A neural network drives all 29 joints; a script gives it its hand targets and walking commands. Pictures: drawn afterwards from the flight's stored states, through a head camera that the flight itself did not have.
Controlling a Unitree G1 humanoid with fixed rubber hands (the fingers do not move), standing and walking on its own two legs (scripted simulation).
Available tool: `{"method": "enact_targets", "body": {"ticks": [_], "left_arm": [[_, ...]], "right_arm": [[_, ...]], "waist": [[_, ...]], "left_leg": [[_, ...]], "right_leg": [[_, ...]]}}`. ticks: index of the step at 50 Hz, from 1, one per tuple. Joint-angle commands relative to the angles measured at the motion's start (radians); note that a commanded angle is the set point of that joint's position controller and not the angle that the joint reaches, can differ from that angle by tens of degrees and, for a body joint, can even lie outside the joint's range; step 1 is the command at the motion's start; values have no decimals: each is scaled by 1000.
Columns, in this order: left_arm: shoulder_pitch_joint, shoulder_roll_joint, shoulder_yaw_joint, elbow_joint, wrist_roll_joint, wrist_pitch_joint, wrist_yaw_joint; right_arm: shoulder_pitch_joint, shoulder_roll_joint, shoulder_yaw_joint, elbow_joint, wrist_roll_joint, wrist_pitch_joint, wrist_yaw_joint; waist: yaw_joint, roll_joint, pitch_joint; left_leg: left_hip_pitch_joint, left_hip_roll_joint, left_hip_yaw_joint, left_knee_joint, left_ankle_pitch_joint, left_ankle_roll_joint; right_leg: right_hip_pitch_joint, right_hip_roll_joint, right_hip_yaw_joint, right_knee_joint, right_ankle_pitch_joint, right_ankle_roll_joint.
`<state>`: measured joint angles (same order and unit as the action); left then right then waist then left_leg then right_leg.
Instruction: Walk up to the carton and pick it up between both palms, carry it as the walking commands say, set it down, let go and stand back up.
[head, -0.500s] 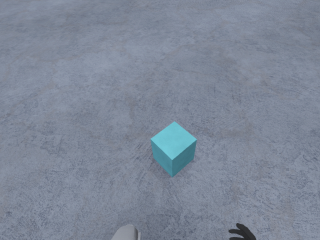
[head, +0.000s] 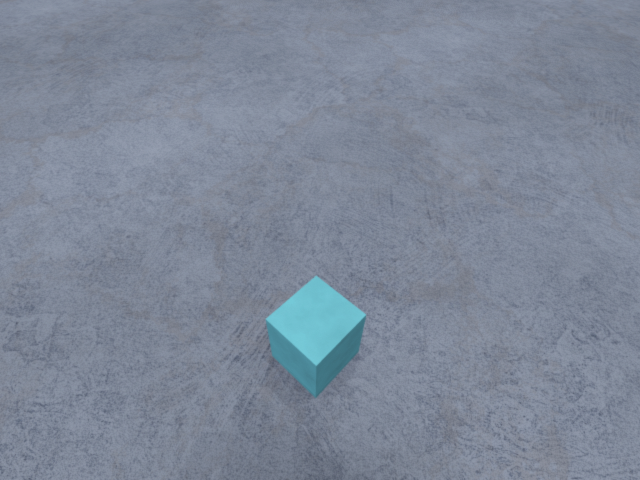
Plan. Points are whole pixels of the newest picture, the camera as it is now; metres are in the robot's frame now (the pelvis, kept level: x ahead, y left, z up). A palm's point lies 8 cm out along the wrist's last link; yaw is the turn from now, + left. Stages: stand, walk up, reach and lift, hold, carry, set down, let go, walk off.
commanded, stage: walk up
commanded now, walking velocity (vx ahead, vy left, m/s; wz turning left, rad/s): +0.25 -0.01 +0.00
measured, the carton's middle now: (315, 336) +0.61 -0.02 -0.63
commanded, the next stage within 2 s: none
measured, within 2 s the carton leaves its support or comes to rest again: neither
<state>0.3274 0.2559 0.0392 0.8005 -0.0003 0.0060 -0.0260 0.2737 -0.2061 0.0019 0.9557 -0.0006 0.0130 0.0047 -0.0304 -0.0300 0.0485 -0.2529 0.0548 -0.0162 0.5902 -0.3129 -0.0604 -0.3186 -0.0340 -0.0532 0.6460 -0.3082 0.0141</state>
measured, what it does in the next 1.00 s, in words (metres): steps on the spot: left foot, then right foot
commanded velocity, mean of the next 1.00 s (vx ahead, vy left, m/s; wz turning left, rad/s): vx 0.11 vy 0.03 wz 0.00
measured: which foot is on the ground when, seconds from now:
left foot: down 0.00-0.00, up 0.02-0.44, down 0.46-0.76, up 0.78-1.00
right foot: down 0.00-0.46, up 0.48-0.70, down 0.72-1.00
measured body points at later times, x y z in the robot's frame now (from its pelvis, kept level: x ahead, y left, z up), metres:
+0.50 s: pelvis +0.08 +0.02 +0.00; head +0.10 +0.04 +0.45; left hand +0.12 +0.29 -0.13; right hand +0.21 -0.20 -0.13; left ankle +0.10 +0.18 -0.73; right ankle +0.03 -0.10 -0.72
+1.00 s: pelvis +0.07 -0.02 +0.01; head +0.09 -0.04 +0.46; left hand +0.13 +0.23 -0.11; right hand +0.13 -0.25 -0.14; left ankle +0.06 +0.15 -0.71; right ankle +0.10 -0.09 -0.72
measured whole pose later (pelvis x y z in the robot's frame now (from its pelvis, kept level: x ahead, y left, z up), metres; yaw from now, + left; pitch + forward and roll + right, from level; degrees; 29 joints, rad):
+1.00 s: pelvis +0.07 -0.02 +0.01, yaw +0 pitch +0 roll +2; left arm 0.32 0.23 0.02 0.81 0.00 0.00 -0.01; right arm 0.21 -0.19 0.00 0.97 0.00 0.06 -0.02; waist -0.01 0.01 0.03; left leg -0.24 0.05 -0.01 0.57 -0.39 -0.02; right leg -0.27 0.03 -0.07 0.50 -0.22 -0.08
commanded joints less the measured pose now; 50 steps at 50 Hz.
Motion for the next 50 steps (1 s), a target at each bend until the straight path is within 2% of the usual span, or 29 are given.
{"method": "enact_targets", "body": {"ticks": [1,2,4,6,9,16,18,19,20,21,22,23,24,25,26,27,28,30,32,34,35,36,37,38,40,42,45,47,50], "left_arm": [[179,231,51,55,36,-31,28],[148,200,44,46,37,-37,30],[148,187,48,32,24,-54,40],[188,156,44,61,16,-68,41],[214,133,42,86,18,-68,41],[117,141,47,52,14,-44,40],[80,146,47,54,4,-34,35],[66,131,40,56,-1,-29,34],[57,102,29,48,-4,-28,34],[42,76,17,31,-3,-28,33],[27,43,4,6,5,-16,34],[3,35,14,5,-1,4,44],[-4,38,4,3,-3,12,41],[39,51,4,9,2,18,33],[10,88,21,15,8,27,23],[-13,89,24,7,10,34,17],[-37,78,28,2,11,39,19],[-18,51,22,6,4,36,21],[11,34,17,5,4,36,21],[63,28,11,30,6,22,24],[75,57,18,38,12,9,27],[69,109,26,32,23,-10,31],[48,145,29,31,23,-13,32],[7,140,24,28,26,-12,32],[-45,102,17,18,26,-16,38],[-41,76,10,16,17,-24,42],[-12,74,13,31,11,-31,44],[-20,69,18,36,5,-27,46],[-36,62,18,32,-3,-15,46]], "right_arm": [[-121,-146,-63,-145,-29,-13,-1],[-124,-145,-66,-132,-33,-12,5],[-51,-144,-71,-90,-40,3,13],[-39,-132,-67,-87,-36,5,13],[-94,-106,-55,-104,-27,12,18],[-178,-69,-21,-105,-20,-6,24],[-118,-62,-11,-83,-16,-28,14],[-62,-75,-13,-57,-17,-41,5],[13,-114,-29,-32,-25,-51,-5],[71,-177,-50,-24,-32,-55,-14],[85,-244,-59,-37,-36,-52,-20],[59,-243,-54,-45,-21,-47,-29],[24,-209,-43,-44,-22,-41,-29],[-15,-230,-46,-65,-20,-41,-30],[-15,-243,-60,-70,-20,-34,-33],[-33,-229,-57,-77,-20,-30,-34],[-71,-209,-49,-90,-19,-26,-40],[-98,-197,-45,-99,-18,-27,-39],[-121,-201,-48,-106,-18,-14,-34],[-156,-197,-47,-114,-11,4,-27],[-138,-169,-39,-112,-5,6,-24],[-91,-99,-21,-107,0,8,-23],[-50,-69,-13,-93,0,20,-30],[-41,-90,-19,-87,-5,35,-27],[-38,-101,-28,-73,-7,44,-18],[-41,-80,-20,-58,-9,36,-18],[-19,-80,-21,-39,-9,24,-25],[-7,-66,-16,-29,-6,15,-29],[27,-57,-14,1,-5,1,-35]], "waist": [[96,-102,-50],[86,-30,-10],[79,43,-44],[85,-28,-133],[98,-105,-141],[88,-151,-99],[41,-141,-171],[18,-124,-217],[-10,-24,-257],[-31,142,-268],[-28,307,-215],[-6,273,-113],[18,263,-50],[4,336,-58],[-4,299,-49],[-2,301,-40],[8,310,15],[16,333,-6],[26,323,-27],[64,298,-16],[65,231,-37],[42,40,-76],[28,-68,-84],[25,-71,-87],[4,-50,-41],[13,-50,-64],[27,-36,-141],[22,-22,-151],[13,17,-141]], "left_leg": [[-420,7,-21,470,-217,37],[-429,25,-17,469,-150,43],[-431,29,-12,482,-50,27],[-393,12,20,471,-26,14],[-353,-17,67,389,-7,9],[-173,-37,135,0,32,15],[-34,-60,177,-202,121,31],[82,-53,177,-252,188,38],[217,2,126,-232,230,51],[356,135,-49,-190,454,84],[397,295,-277,-181,840,146],[280,326,-256,-144,1207,189],[203,263,-168,-179,1129,180],[247,315,-231,-217,901,218],[231,313,-270,-244,693,223],[171,270,-232,-262,595,216],[99,246,-192,-226,784,206],[64,223,-131,-213,825,202],[35,206,-110,-192,656,201],[-28,157,-78,-148,396,155],[-65,107,-52,-110,247,111],[-114,-20,40,-6,52,66],[-106,-53,46,49,-173,46],[-72,-36,-3,91,-231,49],[-72,-25,-10,113,-179,59],[-69,-38,18,76,-91,57],[-59,-41,30,49,-92,42],[-21,-39,44,-46,-35,43],[75,-17,43,-200,137,61]], "right_leg": [[306,-383,515,-444,-172,-156],[282,-354,458,-447,-139,-137],[357,-370,411,-406,243,-80],[428,-324,289,-319,653,-59],[428,-275,194,-295,788,-59],[325,-228,86,-300,520,-113],[332,-203,42,-205,510,-104],[301,-153,1,-138,453,-88],[214,-117,-11,-50,364,-65],[31,-61,-24,65,140,-32],[-167,14,10,178,-217,-1],[-166,-1,85,191,-288,4],[-121,-1,67,173,-255,13],[-166,11,20,212,-230,17],[-187,-13,33,273,-187,22],[-145,-13,27,260,-163,22],[-127,-8,38,239,-191,30],[-54,7,14,158,-192,27],[19,8,-8,55,-127,23],[132,19,-43,-193,65,5],[204,-33,10,-271,190,-24],[242,-182,205,-340,351,-62],[196,-288,317,-384,404,-116],[140,-297,341,-392,338,-152],[109,-247,288,-405,233,-147],[161,-199,228,-375,340,-126],[249,-207,222,-339,507,-139],[256,-191,197,-319,463,-142],[204,-140,165,-295,285,-105]]}}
